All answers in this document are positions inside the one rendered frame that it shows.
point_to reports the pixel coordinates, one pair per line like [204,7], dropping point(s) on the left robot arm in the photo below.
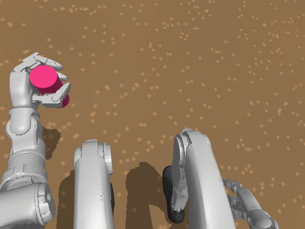
[25,197]

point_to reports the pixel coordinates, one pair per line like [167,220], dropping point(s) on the left robot hand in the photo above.
[24,94]

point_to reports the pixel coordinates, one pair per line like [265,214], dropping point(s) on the right robot hand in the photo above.
[243,202]

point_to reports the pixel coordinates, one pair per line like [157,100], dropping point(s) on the right robot arm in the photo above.
[260,219]

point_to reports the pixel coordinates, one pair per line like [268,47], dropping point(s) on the right robot foot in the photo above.
[174,216]

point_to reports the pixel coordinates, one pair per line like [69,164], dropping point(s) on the can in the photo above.
[46,80]

